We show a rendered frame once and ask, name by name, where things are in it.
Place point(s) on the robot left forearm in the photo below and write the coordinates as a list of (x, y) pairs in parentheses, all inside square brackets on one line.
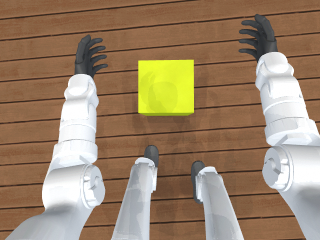
[(78, 124)]

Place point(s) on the right robot hand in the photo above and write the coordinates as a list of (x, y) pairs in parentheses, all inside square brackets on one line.
[(265, 35)]

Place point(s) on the robot right upper arm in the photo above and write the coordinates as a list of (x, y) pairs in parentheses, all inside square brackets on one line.
[(294, 171)]

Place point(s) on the left robot foot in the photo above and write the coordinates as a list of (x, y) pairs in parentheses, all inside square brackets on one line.
[(151, 152)]

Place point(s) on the robot right shin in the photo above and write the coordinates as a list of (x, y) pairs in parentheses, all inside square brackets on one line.
[(209, 169)]

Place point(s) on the robot right forearm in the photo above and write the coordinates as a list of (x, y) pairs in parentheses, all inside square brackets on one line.
[(283, 105)]

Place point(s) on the left robot hand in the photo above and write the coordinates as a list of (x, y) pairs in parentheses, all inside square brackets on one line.
[(84, 61)]

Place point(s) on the carton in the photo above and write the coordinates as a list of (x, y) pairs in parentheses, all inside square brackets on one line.
[(166, 87)]

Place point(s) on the robot left upper arm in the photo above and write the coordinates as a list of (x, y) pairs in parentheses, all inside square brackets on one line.
[(70, 194)]

